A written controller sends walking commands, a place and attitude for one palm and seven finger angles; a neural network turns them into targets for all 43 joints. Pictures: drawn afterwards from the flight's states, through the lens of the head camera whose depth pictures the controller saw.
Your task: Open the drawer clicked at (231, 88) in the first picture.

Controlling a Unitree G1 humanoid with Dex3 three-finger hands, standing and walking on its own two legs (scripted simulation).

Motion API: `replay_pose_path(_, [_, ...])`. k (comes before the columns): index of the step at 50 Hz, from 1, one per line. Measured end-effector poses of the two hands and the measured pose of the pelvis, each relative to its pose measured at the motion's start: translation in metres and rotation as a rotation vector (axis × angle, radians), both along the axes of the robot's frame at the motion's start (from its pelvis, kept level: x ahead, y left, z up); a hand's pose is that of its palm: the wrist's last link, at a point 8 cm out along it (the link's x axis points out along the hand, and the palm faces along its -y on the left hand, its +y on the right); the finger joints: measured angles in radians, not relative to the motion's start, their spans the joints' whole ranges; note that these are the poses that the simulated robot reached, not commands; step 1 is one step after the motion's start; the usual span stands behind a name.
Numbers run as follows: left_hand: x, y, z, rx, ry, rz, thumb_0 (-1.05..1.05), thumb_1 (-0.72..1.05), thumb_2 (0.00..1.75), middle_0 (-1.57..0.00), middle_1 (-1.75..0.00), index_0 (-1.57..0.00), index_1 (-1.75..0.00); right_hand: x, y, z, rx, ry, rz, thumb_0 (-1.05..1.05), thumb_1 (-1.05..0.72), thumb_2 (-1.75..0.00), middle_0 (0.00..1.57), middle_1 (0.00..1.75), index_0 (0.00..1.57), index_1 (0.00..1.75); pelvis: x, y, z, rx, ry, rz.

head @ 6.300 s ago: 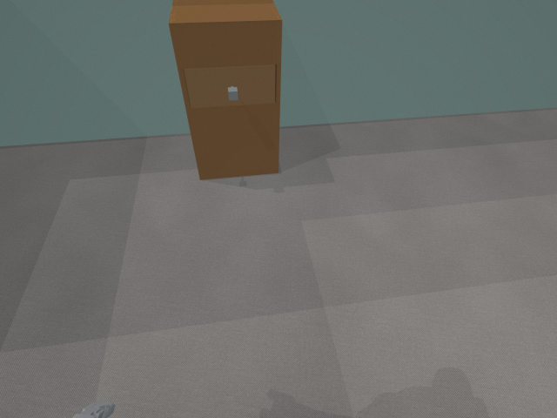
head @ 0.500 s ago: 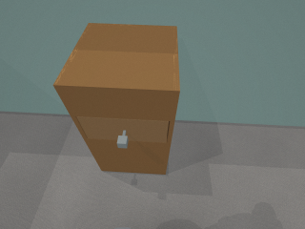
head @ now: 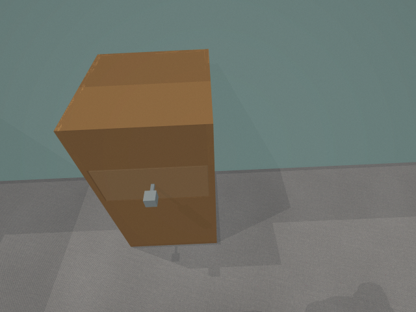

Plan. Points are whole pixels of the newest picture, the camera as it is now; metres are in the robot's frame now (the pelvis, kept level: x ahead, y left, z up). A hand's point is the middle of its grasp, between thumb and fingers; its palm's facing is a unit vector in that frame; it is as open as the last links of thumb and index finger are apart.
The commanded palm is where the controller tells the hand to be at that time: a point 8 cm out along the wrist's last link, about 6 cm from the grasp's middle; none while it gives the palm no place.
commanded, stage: come to a stop and stand still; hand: left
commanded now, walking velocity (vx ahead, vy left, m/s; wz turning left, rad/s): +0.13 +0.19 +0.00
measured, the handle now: (151, 193) +0.53 +0.22 -0.25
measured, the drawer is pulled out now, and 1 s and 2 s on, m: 0.00 0.00 0.00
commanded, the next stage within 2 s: look again from close up in 0.78 s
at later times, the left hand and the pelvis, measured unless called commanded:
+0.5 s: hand out of the picture -0.02 +0.19 -0.18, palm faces +0.09 -0.97 -0.22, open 7.4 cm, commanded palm none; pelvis +0.02 +0.02 -0.01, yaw +0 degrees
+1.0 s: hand out of the picture +0.05 +0.20 -0.18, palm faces -0.03 -0.97 -0.22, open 7.3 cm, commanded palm none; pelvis +0.03 +0.02 +0.00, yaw -1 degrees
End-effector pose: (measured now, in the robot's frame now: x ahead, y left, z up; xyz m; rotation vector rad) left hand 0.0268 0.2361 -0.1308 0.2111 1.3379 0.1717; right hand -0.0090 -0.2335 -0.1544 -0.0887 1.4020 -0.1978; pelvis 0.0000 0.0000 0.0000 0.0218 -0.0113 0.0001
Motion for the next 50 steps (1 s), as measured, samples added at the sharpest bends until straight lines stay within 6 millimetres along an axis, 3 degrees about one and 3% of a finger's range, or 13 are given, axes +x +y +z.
replay_pose_path(5, [-0.011, -0.025, 0.012, 0.001, -0.003, 0.022, 0.01, 0.93, 0.90, -0.20, -0.30, -0.20, -0.30, -0.021, -0.012, 0.001, 0.034, 0.070, 0.005, 0.00, -0.91, -0.90, 0.20, 0.30, 0.19, 0.30, 0.006, -0.015, 0.009, 0.017, 0.003, -0.014])
replay_pose_path(11, [-0.026, -0.039, 0.012, -0.010, 0.047, 0.059, 0.01, 0.92, 0.90, -0.20, -0.30, -0.20, -0.30, -0.012, -0.018, 0.003, 0.038, 0.093, 0.028, 0.00, -0.91, -0.90, 0.20, 0.30, 0.19, 0.30, 0.010, -0.020, 0.010, 0.021, 0.008, 0.003])
replay_pose_path(15, [-0.039, -0.039, 0.009, -0.013, 0.082, 0.099, 0.01, 0.91, 0.90, -0.20, -0.30, -0.20, -0.30, 0.015, -0.017, 0.003, 0.023, 0.074, 0.061, 0.00, -0.91, -0.90, 0.20, 0.30, 0.19, 0.30, 0.012, -0.016, 0.008, 0.023, 0.007, 0.009])
replay_pose_path(22, [-0.055, -0.016, -0.006, -0.031, 0.156, 0.124, 0.01, 0.91, 0.90, -0.20, -0.30, -0.20, -0.30, 0.090, 0.001, 0.008, -0.021, -0.097, 0.107, 0.00, -0.91, -0.90, 0.20, 0.30, 0.19, 0.30, 0.020, 0.006, 0.000, 0.011, 0.003, 0.006])
replay_pose_path(25, [-0.051, 0.000, -0.020, -0.037, 0.160, 0.124, 0.01, 0.91, 0.90, -0.20, -0.30, -0.20, -0.30, 0.112, 0.014, 0.009, -0.042, -0.171, 0.126, 0.00, -0.91, -0.90, 0.20, 0.30, 0.19, 0.30, 0.024, 0.015, -0.008, 0.011, -0.006, 0.004])
replay_pose_path(29, [-0.032, 0.011, -0.023, -0.029, 0.126, 0.098, 0.01, 0.91, 0.90, -0.20, -0.30, -0.20, -0.30, 0.124, 0.030, 0.013, -0.030, -0.213, 0.137, 0.00, -0.91, -0.90, 0.20, 0.30, 0.19, 0.30, 0.025, 0.019, -0.007, 0.032, -0.016, -0.022])
replay_pose_path(34, [-0.007, 0.013, -0.013, -0.013, 0.052, 0.064, 0.01, 0.91, 0.90, -0.19, -0.30, -0.20, -0.30, 0.120, 0.042, 0.005, 0.025, -0.203, 0.128, 0.00, -0.91, -0.90, 0.20, 0.30, 0.20, 0.30, 0.025, 0.020, -0.005, 0.025, -0.024, -0.013])
replay_pose_path(39, [0.010, 0.007, -0.004, -0.022, 0.022, 0.024, 0.01, 0.91, 0.90, -0.19, -0.30, -0.20, -0.30, 0.107, 0.036, 0.008, 0.024, -0.182, 0.078, -0.02, -0.94, -0.90, 0.20, 0.30, 0.20, 0.30, 0.031, 0.020, 0.002, 0.003, -0.006, -0.013])
replay_pose_path(50, [0.023, 0.008, -0.012, -0.029, 0.012, -0.033, 0.01, 0.92, 0.90, -0.20, -0.30, -0.20, -0.30, 0.045, 0.016, 0.013, -0.040, -0.030, 0.054, 0.00, -0.92, -0.90, 0.20, 0.30, 0.19, 0.30, 0.033, 0.020, 0.000, -0.026, 0.009, -0.013])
